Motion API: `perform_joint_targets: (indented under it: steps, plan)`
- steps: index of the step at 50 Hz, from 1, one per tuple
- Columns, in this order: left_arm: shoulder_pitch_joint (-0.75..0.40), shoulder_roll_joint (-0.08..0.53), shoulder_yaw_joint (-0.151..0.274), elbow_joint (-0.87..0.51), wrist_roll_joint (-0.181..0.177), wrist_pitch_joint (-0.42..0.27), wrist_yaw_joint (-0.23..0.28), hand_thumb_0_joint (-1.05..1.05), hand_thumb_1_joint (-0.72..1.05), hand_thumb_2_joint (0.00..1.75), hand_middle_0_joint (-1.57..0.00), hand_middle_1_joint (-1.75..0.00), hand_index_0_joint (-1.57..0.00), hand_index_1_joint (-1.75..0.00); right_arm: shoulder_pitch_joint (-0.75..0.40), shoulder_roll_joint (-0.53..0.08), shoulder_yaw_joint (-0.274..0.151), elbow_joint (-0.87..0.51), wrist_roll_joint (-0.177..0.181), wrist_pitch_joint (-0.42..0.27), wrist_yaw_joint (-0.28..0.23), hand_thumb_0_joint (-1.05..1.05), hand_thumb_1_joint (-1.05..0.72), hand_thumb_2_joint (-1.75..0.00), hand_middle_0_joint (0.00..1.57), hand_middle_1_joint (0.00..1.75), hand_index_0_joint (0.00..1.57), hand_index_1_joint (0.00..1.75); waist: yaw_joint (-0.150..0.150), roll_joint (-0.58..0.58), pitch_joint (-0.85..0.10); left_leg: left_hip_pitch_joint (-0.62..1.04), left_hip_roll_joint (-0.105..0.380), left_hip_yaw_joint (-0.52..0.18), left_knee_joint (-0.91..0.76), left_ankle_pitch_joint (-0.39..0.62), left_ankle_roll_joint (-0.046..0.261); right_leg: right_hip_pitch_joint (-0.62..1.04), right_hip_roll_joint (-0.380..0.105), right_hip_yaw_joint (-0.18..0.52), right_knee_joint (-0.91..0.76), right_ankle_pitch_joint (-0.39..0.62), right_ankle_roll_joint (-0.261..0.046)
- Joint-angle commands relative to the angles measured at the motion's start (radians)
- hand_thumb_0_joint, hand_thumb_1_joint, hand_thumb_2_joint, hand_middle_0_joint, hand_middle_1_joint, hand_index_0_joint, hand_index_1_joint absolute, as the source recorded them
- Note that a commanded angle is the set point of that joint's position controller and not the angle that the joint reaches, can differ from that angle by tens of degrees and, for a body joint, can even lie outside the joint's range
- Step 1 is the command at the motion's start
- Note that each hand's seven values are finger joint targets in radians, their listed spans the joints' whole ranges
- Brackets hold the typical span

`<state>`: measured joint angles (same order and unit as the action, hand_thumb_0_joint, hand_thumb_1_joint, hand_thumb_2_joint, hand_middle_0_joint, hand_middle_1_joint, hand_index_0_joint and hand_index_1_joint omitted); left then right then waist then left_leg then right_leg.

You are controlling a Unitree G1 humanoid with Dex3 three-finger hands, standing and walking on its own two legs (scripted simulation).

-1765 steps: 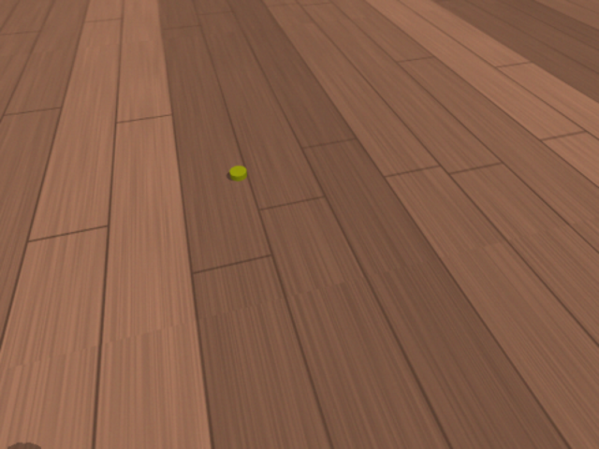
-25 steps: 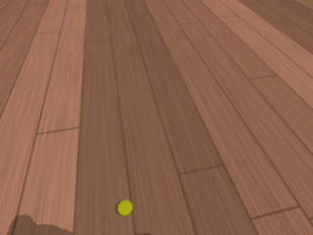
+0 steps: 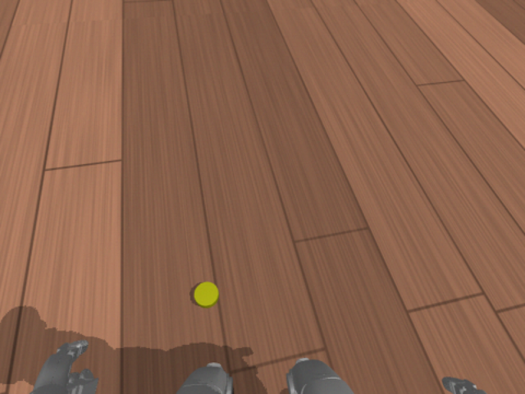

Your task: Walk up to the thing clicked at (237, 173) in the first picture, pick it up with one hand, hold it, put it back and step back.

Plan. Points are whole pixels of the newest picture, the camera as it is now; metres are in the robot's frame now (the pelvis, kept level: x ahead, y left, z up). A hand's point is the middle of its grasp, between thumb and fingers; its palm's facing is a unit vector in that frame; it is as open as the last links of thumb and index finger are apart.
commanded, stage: step back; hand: left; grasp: from above
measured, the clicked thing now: (206, 294) +0.47 +0.16 -0.74
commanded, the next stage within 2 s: none
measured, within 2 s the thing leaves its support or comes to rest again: neither
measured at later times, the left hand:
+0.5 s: hand out of the picture -0.04 +0.24 -0.12, palm faces -0.06 -0.91 -0.41, open 7.4 cm
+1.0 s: hand out of the picture -0.15 +0.25 -0.14, palm faces -0.08 -0.91 -0.41, open 7.4 cm
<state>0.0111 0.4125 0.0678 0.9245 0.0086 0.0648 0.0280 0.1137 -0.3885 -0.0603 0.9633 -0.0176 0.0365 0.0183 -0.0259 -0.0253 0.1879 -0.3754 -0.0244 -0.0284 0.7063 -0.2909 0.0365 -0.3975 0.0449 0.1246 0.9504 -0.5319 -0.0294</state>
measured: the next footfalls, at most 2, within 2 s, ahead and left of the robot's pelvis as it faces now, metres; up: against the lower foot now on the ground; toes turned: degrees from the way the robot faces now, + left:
right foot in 0.28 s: -0.07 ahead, -0.14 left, +0.00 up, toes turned -2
left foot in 0.64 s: -0.12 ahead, +0.11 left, +0.00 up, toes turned -3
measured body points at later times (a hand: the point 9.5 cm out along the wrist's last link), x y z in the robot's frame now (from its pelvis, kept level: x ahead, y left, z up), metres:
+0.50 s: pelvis -0.11 -0.02 +0.02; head -0.06 -0.05 +0.46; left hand -0.03 +0.29 -0.09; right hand -0.04 -0.34 -0.12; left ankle -0.10 +0.11 -0.65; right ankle -0.11 -0.13 -0.72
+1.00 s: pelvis -0.26 -0.02 +0.00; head -0.20 -0.03 +0.44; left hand -0.14 +0.29 -0.12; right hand -0.14 -0.34 -0.11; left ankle -0.16 +0.11 -0.72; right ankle -0.31 -0.15 -0.72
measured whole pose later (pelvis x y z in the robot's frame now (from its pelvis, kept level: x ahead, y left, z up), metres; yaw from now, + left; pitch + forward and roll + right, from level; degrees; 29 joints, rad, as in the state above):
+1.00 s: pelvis -0.26 -0.02 +0.00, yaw -6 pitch -2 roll +0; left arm 0.18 0.39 0.08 0.84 0.02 0.04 0.01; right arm 0.07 -0.38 -0.03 0.80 -0.03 0.03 -0.01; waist 0.02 0.00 0.17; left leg -0.42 0.05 0.02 0.66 -0.20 0.00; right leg -0.24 0.02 0.06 0.71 -0.42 0.01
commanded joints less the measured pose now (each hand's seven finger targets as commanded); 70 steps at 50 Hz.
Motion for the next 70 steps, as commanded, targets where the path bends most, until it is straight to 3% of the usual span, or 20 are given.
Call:
perform_joint_targets:
  steps: [1, 8, 13, 15, 16, 17, 20, 29, 32, 34, 38, 44, 49, 51, 52, 53, 56, 63, 67, 70]
  plan:
    - [0.142, 0.172, 0.037, -0.037, -0.013, -0.012, 0.012, 0.00, 0.90, 0.90, -0.20, -0.30, -0.20, -0.30, -0.060, -0.253, -0.065, -0.124, -0.014, -0.027, -0.033, 0.00, -0.90, -0.90, 0.20, 0.30, 0.20, 0.30, 0.056, 0.173, -0.231, 0.143, 0.282, -0.295, -0.305, 0.333, 0.187, -0.066, 0.037, 0.075, 0.295, 0.003, -0.012]
    - [0.129, 0.157, 0.052, -0.089, 0.005, -0.029, -0.007, 0.00, 0.90, 0.90, -0.20, -0.30, -0.20, -0.30, 0.060, -0.237, -0.061, -0.144, -0.019, -0.028, -0.042, 0.00, -0.90, -0.90, 0.20, 0.30, 0.20, 0.30, -0.011, 0.145, -0.263, 0.280, 0.292, -0.243, -0.251, 0.399, 0.226, -0.023, -0.002, -0.022, -0.008, -0.023, 0.050]
    - [0.326, 0.140, 0.061, -0.018, 0.015, -0.037, -0.019, 0.00, 0.90, 0.90, -0.20, -0.30, -0.20, -0.30, -0.007, -0.271, -0.060, -0.165, -0.006, -0.007, -0.036, 0.00, -0.90, -0.90, 0.20, 0.30, 0.20, 0.30, 0.055, 0.193, -0.286, 0.106, 0.246, -0.191, -0.234, 0.188, 0.135, 0.249, -0.016, -0.135, -0.453, 0.210, 0.002]
    - [0.316, 0.217, 0.083, -0.042, 0.040, -0.050, -0.016, 0.00, 0.90, 0.90, -0.20, -0.30, -0.20, -0.30, 0.010, -0.194, -0.037, -0.166, 0.010, -0.003, -0.030, 0.00, -0.90, -0.90, 0.20, 0.30, 0.20, 0.30, 0.046, -0.028, -0.230, -0.148, 0.107, -0.113, -0.058, -0.072, 0.011, 0.302, -0.210, 0.192, -0.607, 0.126, -0.070]
    - [0.231, 0.339, 0.106, -0.087, 0.036, -0.046, -0.018, 0.00, 0.90, 0.90, -0.20, -0.30, -0.20, -0.30, -0.068, -0.184, -0.044, -0.177, 0.015, -0.004, -0.041, 0.00, -0.90, -0.90, 0.20, 0.30, 0.20, 0.30, 0.098, -0.283, -0.140, -0.146, -0.091, -0.027, 0.212, -0.293, -0.037, 0.053, -0.425, 0.447, -0.726, 0.141, -0.230]
    - [0.150, 0.327, 0.102, -0.137, 0.039, -0.055, -0.015, 0.00, 0.90, 0.90, -0.20, -0.30, -0.20, -0.30, -0.054, -0.217, -0.054, -0.161, 0.004, 0.001, -0.048, 0.00, -0.90, -0.90, 0.20, 0.30, 0.20, 0.30, 0.069, -0.220, -0.075, -0.104, -0.057, -0.135, 0.403, -0.302, -0.052, -0.061, -0.478, 0.477, -0.730, 0.215, -0.287]
    - [0.027, 0.197, 0.075, -0.164, 0.030, -0.063, -0.002, 0.00, 0.90, 0.90, -0.20, -0.30, -0.20, -0.30, 0.078, -0.178, -0.036, -0.113, 0.029, -0.010, -0.045, 0.00, -0.90, -0.90, 0.20, 0.30, 0.20, 0.30, -0.033, -0.093, -0.121, -0.125, -0.122, -0.147, 0.457, -0.155, -0.038, 0.109, -0.246, 0.071, -0.555, 0.659, -0.138]
    - [0.169, 0.196, 0.068, -0.199, 0.013, -0.043, 0.007, 0.00, 0.90, 0.90, -0.20, -0.30, -0.20, -0.30, 0.085, -0.165, -0.027, -0.141, 0.007, -0.023, -0.046, 0.00, -0.90, -0.90, 0.20, 0.30, 0.20, 0.30, 0.058, -0.151, -0.221, -0.003, -0.018, 0.005, -0.070, -0.157, -0.036, 0.356, -0.284, 0.080, -0.374, 0.848, -0.163]
    - [0.161, 0.171, 0.052, -0.222, 0.000, -0.029, -0.002, 0.00, 0.90, 0.90, -0.20, -0.30, -0.20, -0.30, 0.121, -0.220, -0.053, -0.131, -0.012, -0.035, -0.042, 0.00, -0.90, -0.90, 0.20, 0.30, 0.20, 0.30, 0.032, -0.022, -0.256, 0.215, 0.108, -0.126, -0.298, 0.284, 0.013, 0.153, -0.180, 0.020, -0.258, 0.592, -0.056]
    - [0.080, 0.167, 0.065, -0.230, 0.000, -0.027, 0.011, 0.00, 0.90, 0.90, -0.20, -0.30, -0.20, -0.30, 0.087, -0.356, -0.080, -0.159, -0.008, -0.034, -0.030, 0.00, -0.90, -0.90, 0.20, 0.30, 0.20, 0.30, -0.033, 0.245, -0.243, 0.129, 0.409, -0.479, -0.345, 0.528, 0.249, 0.011, 0.048, -0.023, 0.093, -0.136, 0.011]
    - [0.172, 0.164, 0.066, -0.174, -0.008, -0.025, 0.011, 0.00, 0.90, 0.90, -0.20, -0.30, -0.20, -0.30, -0.014, -0.242, -0.050, -0.174, -0.011, -0.036, -0.048, 0.00, -0.90, -0.90, 0.20, 0.30, 0.20, 0.30, 0.048, 0.139, -0.185, 0.158, 0.301, -0.234, -0.276, 0.530, 0.202, -0.084, 0.047, 0.055, 0.320, -0.008, 0.005]
    - [0.187, 0.145, 0.063, -0.177, 0.003, -0.039, -0.004, 0.00, 0.90, 0.90, -0.20, -0.30, -0.20, -0.30, 0.025, -0.232, -0.051, -0.191, -0.013, -0.031, -0.048, 0.00, -0.90, -0.90, 0.20, 0.30, 0.20, 0.30, 0.005, 0.176, -0.227, 0.282, 0.291, -0.196, -0.223, 0.502, 0.224, -0.044, -0.001, -0.019, 0.020, 0.002, 0.059]
    - [0.319, 0.137, 0.065, -0.106, 0.014, -0.055, -0.009, 0.00, 0.90, 0.90, -0.20, -0.30, -0.20, -0.30, -0.023, -0.267, -0.062, -0.214, 0.003, -0.005, -0.038, 0.00, -0.90, -0.90, 0.20, 0.30, 0.20, 0.30, 0.057, 0.212, -0.311, 0.187, 0.239, -0.149, -0.128, 0.347, 0.137, 0.222, -0.023, -0.137, -0.519, 0.273, 0.016]
    - [0.299, 0.251, 0.098, -0.115, 0.040, -0.066, -0.009, 0.00, 0.90, 0.90, -0.20, -0.30, -0.20, -0.30, -0.013, -0.180, -0.036, -0.225, 0.019, 0.001, -0.035, 0.00, -0.90, -0.90, 0.20, 0.30, 0.20, 0.30, 0.042, -0.076, -0.233, -0.159, 0.049, -0.093, 0.058, -0.028, 0.002, 0.312, -0.229, 0.218, -0.571, 0.302, -0.066]
    - [0.222, 0.361, 0.117, -0.154, 0.032, -0.057, -0.010, 0.00, 0.90, 0.90, -0.20, -0.30, -0.20, -0.30, -0.074, -0.174, -0.042, -0.237, 0.018, 0.003, -0.051, 0.00, -0.90, -0.90, 0.20, 0.30, 0.20, 0.30, 0.102, -0.282, -0.180, -0.144, -0.073, -0.059, 0.311, -0.318, -0.039, 0.062, -0.454, 0.446, -0.663, 0.344, -0.256]
    - [0.166, 0.343, 0.110, -0.186, 0.035, -0.063, -0.006, 0.00, 0.90, 0.90, -0.20, -0.30, -0.20, -0.30, -0.067, -0.216, -0.055, -0.225, 0.016, 0.008, -0.053, 0.00, -0.90, -0.90, 0.20, 0.30, 0.20, 0.30, 0.078, -0.220, -0.126, -0.107, -0.039, -0.176, 0.471, -0.318, -0.048, -0.045, -0.492, 0.475, -0.676, 0.376, -0.290]
    - [0.025, 0.221, 0.083, -0.205, 0.032, -0.061, 0.003, 0.00, 0.90, 0.90, -0.20, -0.30, -0.20, -0.30, 0.065, -0.194, -0.045, -0.164, 0.025, 0.000, -0.052, 0.00, -0.90, -0.90, 0.20, 0.30, 0.20, 0.30, -0.016, -0.109, -0.130, -0.101, -0.100, -0.145, 0.529, -0.180, -0.046, 0.033, -0.275, 0.090, -0.528, 0.565, -0.162]
    - [0.185, 0.215, 0.079, -0.202, 0.031, -0.049, 0.022, 0.00, 0.90, 0.90, -0.20, -0.30, -0.20, -0.30, 0.037, -0.175, -0.034, -0.187, 0.001, -0.010, -0.049, 0.00, -0.90, -0.90, 0.20, 0.30, 0.20, 0.30, 0.091, -0.162, -0.211, -0.099, -0.019, -0.054, 0.151, -0.255, -0.059, 0.335, -0.322, 0.115, -0.432, 0.764, -0.189]
    - [0.105, 0.220, 0.064, -0.222, 0.009, -0.028, 0.011, 0.00, 0.90, 0.90, -0.20, -0.30, -0.20, -0.30, 0.174, -0.181, -0.049, -0.122, -0.007, -0.015, -0.041, 0.00, -0.90, -0.90, 0.20, 0.30, 0.20, 0.30, 0.018, -0.132, -0.268, 0.152, -0.016, 0.047, -0.249, 0.023, -0.027, 0.220, -0.279, 0.065, -0.327, 0.658, -0.122]
    - [0.037, 0.189, 0.063, -0.235, 0.002, -0.024, 0.019, 0.00, 0.90, 0.90, -0.20, -0.30, -0.20, -0.30, 0.092, -0.384, -0.091, -0.165, -0.017, -0.014, -0.028, 0.00, -0.90, -0.90, 0.20, 0.30, 0.20, 0.30, -0.031, 0.266, -0.222, 0.052, 0.424, -0.524, -0.393, 0.277, 0.270, -0.029, 0.022, -0.050, 0.126, -0.132, 0.015]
